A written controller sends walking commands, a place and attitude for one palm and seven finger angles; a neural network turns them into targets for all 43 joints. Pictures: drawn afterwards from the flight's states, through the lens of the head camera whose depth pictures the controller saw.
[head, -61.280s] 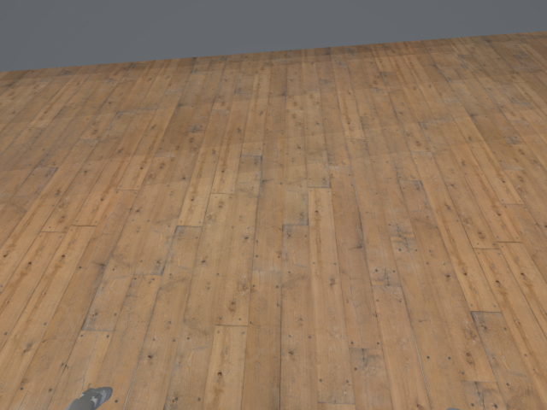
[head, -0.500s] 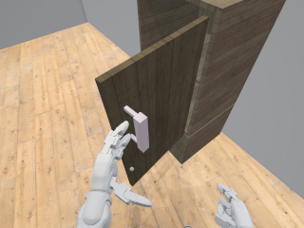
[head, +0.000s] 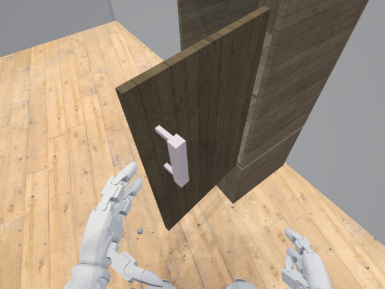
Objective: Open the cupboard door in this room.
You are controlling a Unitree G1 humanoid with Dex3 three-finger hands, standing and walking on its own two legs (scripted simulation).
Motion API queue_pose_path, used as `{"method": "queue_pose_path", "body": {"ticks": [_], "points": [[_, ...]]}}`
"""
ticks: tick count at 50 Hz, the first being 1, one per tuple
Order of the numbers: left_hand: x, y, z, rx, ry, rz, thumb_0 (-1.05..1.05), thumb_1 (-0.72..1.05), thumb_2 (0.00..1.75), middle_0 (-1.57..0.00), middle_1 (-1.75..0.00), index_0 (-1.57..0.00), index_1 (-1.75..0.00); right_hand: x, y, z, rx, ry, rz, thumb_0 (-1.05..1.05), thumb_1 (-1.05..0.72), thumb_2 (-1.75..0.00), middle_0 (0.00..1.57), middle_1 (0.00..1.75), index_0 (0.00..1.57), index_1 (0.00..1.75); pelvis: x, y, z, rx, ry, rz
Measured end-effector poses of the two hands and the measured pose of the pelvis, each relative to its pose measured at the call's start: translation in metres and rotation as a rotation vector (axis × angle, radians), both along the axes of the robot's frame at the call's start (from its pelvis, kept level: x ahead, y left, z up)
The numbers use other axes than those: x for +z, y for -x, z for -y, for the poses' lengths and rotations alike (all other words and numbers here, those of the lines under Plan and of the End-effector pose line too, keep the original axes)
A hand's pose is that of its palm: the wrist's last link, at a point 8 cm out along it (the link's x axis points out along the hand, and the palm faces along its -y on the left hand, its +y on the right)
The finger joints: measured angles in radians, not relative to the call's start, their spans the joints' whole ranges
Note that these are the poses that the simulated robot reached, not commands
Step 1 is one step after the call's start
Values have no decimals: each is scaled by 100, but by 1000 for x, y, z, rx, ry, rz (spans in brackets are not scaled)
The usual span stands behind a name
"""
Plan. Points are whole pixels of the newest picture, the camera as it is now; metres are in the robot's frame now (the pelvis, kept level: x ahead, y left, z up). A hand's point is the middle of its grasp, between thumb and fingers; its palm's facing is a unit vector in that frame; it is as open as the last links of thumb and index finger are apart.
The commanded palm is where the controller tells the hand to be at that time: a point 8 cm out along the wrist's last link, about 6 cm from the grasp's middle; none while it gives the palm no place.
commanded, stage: draw the hand back to the body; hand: left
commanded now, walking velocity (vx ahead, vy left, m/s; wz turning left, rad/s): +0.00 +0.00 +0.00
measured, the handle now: (172, 157) +0.35 +0.06 +0.10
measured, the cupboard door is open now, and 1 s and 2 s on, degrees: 99 99 99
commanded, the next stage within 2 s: step back with the hand held close in 1.56 s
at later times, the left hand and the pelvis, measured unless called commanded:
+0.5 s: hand (82, 225) +0.20 +0.18 +0.13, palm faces -0.01 -1.00 -0.08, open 16.2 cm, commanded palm +0.17 +0.23 +0.15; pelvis +0.00 +0.02 +0.02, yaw +0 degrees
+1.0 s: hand out of the picture +0.21 +0.26 +0.20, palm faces +0.35 -0.85 -0.40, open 11.3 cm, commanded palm +0.16 +0.31 +0.21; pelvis +0.02 +0.03 +0.06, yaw -2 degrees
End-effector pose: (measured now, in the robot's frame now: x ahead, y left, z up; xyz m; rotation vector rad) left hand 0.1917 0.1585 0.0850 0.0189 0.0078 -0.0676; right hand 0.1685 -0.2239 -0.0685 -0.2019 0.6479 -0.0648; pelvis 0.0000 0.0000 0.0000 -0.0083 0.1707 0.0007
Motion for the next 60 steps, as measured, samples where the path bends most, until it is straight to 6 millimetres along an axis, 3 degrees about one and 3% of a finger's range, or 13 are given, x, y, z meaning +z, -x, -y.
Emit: {"method": "queue_pose_path", "body": {"ticks": [4, 11, 20, 25, 27, 31, 39, 44, 50, 60], "points": [[3, 0, -6, -5, -17, 2, -2, -50, 30, -15, -30, -15, -30, 2, 5, -1, -18, -3, 4, 1, -91, -90, 20, 30, 21, 30, 0, 2, -2, -8, -1, 8], [27, 4, -39, 64, -52, 38, -2, -50, 30, -15, -30, -15, -30, 11, 9, -10, -29, -14, 25, 1, -91, -90, 20, 30, 21, 30, 7, 1, -7, -8, 9, 38], [41, 9, -53, 21, -41, 15, -2, -50, 30, -15, -30, -15, -30, 29, 1, -22, -15, -8, 85, 1, -90, -90, 20, 30, 21, 30, 16, -2, -17, -4, 19, 71], [51, 13, -72, 60, -61, 22, -2, -47, 31, -15, -30, -15, -30, 37, -5, -29, -6, -10, 111, 1, -90, -90, 20, 30, 21, 30, 19, -4, -21, -5, 21, 89], [61, 15, -81, 108, -152, 33, -2, -43, 33, -16, -30, -15, -30, 39, -7, -32, -4, -2, 111, 1, -90, -90, 20, 30, 21, 30, 22, -5, -22, -9, 21, 101], [79, 20, -97, 217, -264, 47, -2, -34, 37, -16, -30, -15, -30, 45, -8, -38, -6, 4, 98, 1, -90, -90, 20, 30, 21, 30, 31, -8, -25, -10, 23, 126], [91, 22, -116, 313, -328, 29, -1, -9, 47, -17, -30, -16, -30, 49, -6, -46, 0, 14, 50, 1, -90, -90, 20, 30, 21, 30, 46, -9, -32, -15, 19, 173], [109, 21, -129, 353, -375, 66, -1, 8, 55, -18, -30, -17, -30, 52, -6, -47, 0, 16, 36, 1, -90, -90, 20, 30, 21, 30, 53, -12, -34, -19, 15, 197], [132, 18, -145, 413, -418, 133, -1, 29, 63, -19, -30, -18, -30, 55, -10, -44, 0, 15, 28, 1, -90, -90, 20, 30, 21, 30, 59, -15, -33, -25, 13, 218], [150, 18, -163, 501, -455, 168, 0, 63, 78, -20, -30, -20, -30, 59, -17, -31, -7, 32, 10, 1, -90, -90, 20, 30, 21, 30, 65, -17, -26, -31, 11, 235]]}}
